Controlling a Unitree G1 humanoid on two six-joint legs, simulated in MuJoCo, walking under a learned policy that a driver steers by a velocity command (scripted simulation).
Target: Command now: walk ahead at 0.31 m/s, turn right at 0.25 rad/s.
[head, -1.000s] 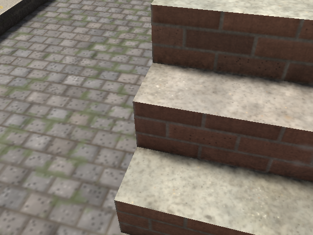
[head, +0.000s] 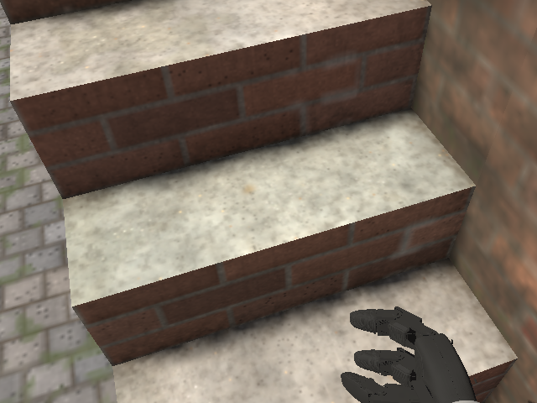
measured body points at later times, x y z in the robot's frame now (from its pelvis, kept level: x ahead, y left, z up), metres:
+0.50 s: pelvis +0.19 -0.07 +0.13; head +0.16 -0.07 +0.58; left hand +0.33 +0.15 +0.02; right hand +0.27 -0.31 +0.01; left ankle +0.11 +0.10 -0.54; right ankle +0.22 -0.24 -0.57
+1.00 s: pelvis +0.25 +0.02 +0.18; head +0.33 +0.06 +0.62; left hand +0.33 +0.35 +0.09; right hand +0.46 -0.15 +0.06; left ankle +0.10 +0.08 -0.56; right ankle +0.21 -0.10 -0.20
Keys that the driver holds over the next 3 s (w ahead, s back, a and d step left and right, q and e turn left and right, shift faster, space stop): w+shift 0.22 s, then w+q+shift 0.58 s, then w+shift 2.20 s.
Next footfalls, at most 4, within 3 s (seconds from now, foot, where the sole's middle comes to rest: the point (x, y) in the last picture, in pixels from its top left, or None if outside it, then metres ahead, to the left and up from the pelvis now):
0.48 right None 0.25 -0.24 -0.61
0.84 left None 0.13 0.09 -0.61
1.14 right None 0.12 -0.13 -0.60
1.24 left None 0.23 0.15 -0.39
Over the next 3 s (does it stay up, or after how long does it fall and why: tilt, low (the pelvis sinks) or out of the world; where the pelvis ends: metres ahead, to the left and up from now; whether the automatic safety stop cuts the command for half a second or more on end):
stays up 0.31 -0.06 0.33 its command is cut before an obstacle after 0.4 s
